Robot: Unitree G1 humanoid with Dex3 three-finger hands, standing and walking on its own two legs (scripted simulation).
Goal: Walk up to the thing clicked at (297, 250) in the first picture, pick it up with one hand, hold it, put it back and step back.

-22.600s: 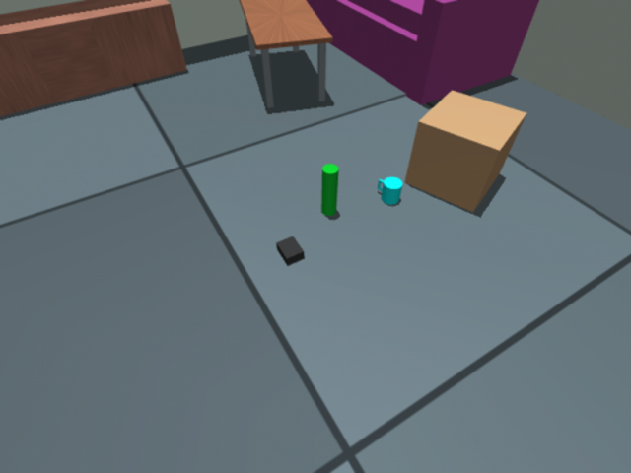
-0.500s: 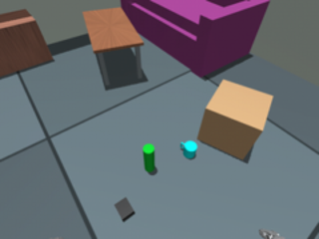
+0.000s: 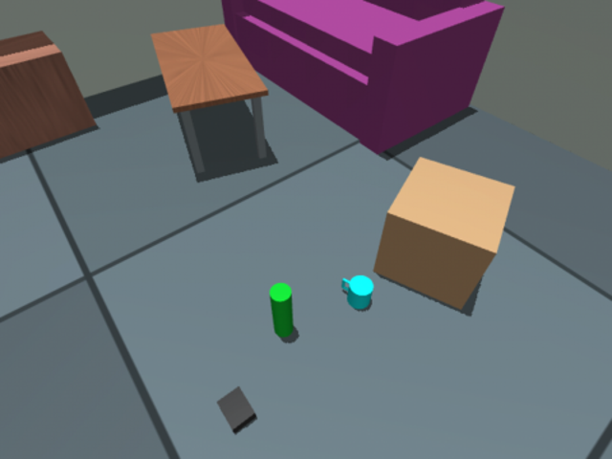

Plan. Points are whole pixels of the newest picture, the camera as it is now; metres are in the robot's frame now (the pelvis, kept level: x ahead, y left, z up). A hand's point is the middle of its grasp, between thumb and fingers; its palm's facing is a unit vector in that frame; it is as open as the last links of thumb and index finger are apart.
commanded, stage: walk up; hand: left
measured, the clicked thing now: (236, 409) +0.40 +0.23 -0.76
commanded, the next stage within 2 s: stand in 0.20 s
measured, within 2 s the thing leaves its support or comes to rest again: neither
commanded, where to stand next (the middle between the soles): +0.07 +0.00 m, yaw +2 degrees
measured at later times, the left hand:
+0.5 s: hand out of the picture +0.08 +0.25 -0.16, palm faces -0.04 -0.94 -0.34, open 7.3 cm
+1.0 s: hand out of the picture +0.08 +0.25 -0.16, palm faces -0.03 -0.94 -0.34, open 7.3 cm
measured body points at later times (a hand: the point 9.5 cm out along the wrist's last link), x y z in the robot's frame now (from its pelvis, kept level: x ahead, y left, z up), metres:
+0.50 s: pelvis +0.01 +0.00 +0.00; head +0.02 +0.00 +0.45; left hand +0.09 +0.30 -0.13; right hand +0.09 -0.30 -0.13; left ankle +0.01 +0.14 -0.75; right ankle -0.01 -0.14 -0.75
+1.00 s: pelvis +0.01 +0.00 +0.00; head +0.02 +0.00 +0.45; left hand +0.08 +0.30 -0.13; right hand +0.09 -0.31 -0.13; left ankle +0.01 +0.14 -0.75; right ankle -0.01 -0.14 -0.75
